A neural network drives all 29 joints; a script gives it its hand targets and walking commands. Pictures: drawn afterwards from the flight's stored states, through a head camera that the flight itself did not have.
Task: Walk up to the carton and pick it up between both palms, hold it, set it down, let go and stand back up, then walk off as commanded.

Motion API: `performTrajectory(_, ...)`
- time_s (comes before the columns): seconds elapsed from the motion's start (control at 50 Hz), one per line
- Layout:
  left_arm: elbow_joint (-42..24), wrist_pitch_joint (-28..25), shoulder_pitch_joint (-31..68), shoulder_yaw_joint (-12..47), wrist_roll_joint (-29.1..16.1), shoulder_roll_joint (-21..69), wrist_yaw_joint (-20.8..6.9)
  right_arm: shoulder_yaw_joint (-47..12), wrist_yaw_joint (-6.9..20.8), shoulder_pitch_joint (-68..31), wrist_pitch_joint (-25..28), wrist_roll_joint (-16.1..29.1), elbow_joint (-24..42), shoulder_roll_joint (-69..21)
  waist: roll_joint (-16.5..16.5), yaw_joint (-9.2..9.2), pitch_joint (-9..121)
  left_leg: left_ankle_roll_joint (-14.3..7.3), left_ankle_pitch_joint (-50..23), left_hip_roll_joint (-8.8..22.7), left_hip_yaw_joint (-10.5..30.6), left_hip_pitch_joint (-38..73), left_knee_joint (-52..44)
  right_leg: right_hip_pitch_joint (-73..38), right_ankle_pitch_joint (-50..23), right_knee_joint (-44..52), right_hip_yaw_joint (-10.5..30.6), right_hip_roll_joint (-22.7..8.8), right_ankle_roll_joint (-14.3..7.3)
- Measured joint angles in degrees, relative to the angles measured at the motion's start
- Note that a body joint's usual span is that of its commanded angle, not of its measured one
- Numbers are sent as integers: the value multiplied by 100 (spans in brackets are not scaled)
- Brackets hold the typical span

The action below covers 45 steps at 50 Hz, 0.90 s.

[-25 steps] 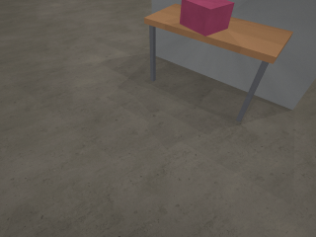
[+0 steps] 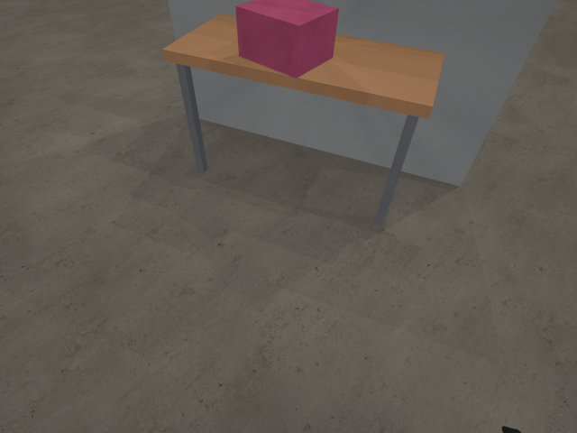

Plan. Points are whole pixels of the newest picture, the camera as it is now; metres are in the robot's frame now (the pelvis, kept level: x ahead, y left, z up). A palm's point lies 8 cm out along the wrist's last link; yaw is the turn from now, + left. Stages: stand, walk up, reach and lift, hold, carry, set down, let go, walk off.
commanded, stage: walk up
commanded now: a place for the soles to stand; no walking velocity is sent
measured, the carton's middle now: (286, 33) +1.47 +0.02 -0.03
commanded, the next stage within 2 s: none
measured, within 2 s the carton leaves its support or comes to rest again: neither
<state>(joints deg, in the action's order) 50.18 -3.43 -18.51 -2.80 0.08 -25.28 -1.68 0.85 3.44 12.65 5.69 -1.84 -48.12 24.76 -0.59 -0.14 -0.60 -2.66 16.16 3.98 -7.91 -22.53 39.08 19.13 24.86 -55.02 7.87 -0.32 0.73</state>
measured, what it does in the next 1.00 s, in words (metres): walks ahead: right foot, then left foot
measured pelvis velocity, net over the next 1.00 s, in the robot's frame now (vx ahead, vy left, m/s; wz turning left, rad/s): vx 0.37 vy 0.13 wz -0.26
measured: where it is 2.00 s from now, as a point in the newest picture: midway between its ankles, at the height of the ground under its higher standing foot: (241, 315)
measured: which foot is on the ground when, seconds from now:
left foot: down 0.00-0.50, up 0.52-0.92, down 0.94-1.00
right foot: up 0.00-0.48, down 0.50-0.96, up 0.98-1.00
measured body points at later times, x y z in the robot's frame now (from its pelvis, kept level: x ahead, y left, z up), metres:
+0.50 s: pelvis +0.17 +0.03 -0.01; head +0.20 +0.02 +0.44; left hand +0.30 +0.35 -0.10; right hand +0.22 -0.30 -0.11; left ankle +0.05 +0.08 -0.72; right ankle +0.24 -0.07 -0.72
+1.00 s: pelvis +0.37 +0.13 +0.00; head +0.40 +0.14 +0.45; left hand +0.50 +0.44 -0.12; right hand +0.38 -0.20 -0.09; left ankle +0.44 +0.21 -0.72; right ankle +0.25 -0.05 -0.68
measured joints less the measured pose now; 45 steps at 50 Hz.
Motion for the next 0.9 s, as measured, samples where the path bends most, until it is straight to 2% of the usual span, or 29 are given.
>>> performTrajectory(0.04, -4, -11, 219, 1, -18, -29, -19, 0, 0, 149, -43, 4, -31, -2, 19, 6, 5, -4, 68, 4, -37, 283, -342, 354, -240, -537, -262, -1, 0)
performTrajectory(0.14, 2, 30, 288, 3, -99, -72, -113, 0, -22, 237, -18, 5, -35, -3, 64, 10, 8, -20, -72, -24, -264, 942, -1148, 766, -1008, -555, -464, -47, -1)
performTrajectory(0.2, 2, 101, 298, 2, -105, -72, -123, 1, -36, 241, -51, 4, -37, -4, 87, 12, -10, -117, 44, -82, -343, 1160, -1277, 898, -1112, -554, -542, -49, -1)
performTrajectory(0.26, 2, 203, 298, 3, -104, -56, -123, 1, -71, 250, -105, 4, -36, -4, 103, 13, -10, -120, 226, -187, -405, 1364, -1307, 918, -1148, -505, -625, -49, -1)
performTrajectory(0.32, -1, 270, 298, 2, -61, -51, -120, 0, -73, 249, -167, 4, -35, -5, 107, 16, -10, -184, 411, -309, -490, 1532, -1320, 924, -1148, -125, -820, -49, -1)
performTrajectory(0.44, -7, 213, 464, 2, -15, -14, -117, 0, -72, 249, -378, 4, -27, -5, 104, 14, -22, -199, 845, -505, -752, 1903, -1319, 922, -1148, 1258, -1317, -86, -7)
performTrajectory(0.48, -9, 92, 513, 0, 9, -13, -98, -1, -72, 250, -409, 4, -28, -6, 70, 21, -36, -165, 1087, -500, -779, 1919, -1080, 821, -1146, 1711, -1345, -73, -81)
performTrajectory(0.52, 0, -7, 464, -2, 40, -13, -14, -1, -73, 224, -444, 4, -31, -28, -25, 30, -64, -140, 1376, -308, -687, 1643, -30, 660, -1183, 1748, -1404, 9, -320)
performTrajectory(0.58, 4, -37, 196, 1, -7, 10, 68, 1, -69, 152, -415, 5, -2, -89, -5, 31, -64, -85, 1412, -402, -77, 837, 1839, 362, -910, 1697, -1315, 7, -406)
performTrajectory(0.62, 0, -61, -36, 3, -19, 47, 98, 1, -68, 89, -353, 36, 37, -79, -12, 23, -62, -66, 1203, -395, 168, 381, 2267, 124, -845, 1824, -1168, -43, -406)
performTrajectory(0.7, -4, -160, -307, 3, 23, 62, 109, -2, -12, 42, -332, 46, 56, -77, -79, 16, -65, -6, 598, -61, 487, -309, 2215, -227, -786, 2071, -901, -78, -372)
performTrajectory(0.76, -6, -240, -317, 4, 64, 57, 90, -3, 71, 43, -397, 46, 57, -74, -91, 13, -63, 74, 365, 190, 539, -475, 1688, -387, -663, 2142, -704, -92, -359)
performTrajectory(0.9, -3, -309, -313, 1, 45, -25, 72, -1, 94, 43, -379, 46, 61, -74, -100, 14, -65, 111, 235, 244, 563, -489, 721, -713, -272, 2153, -439, -163, -147)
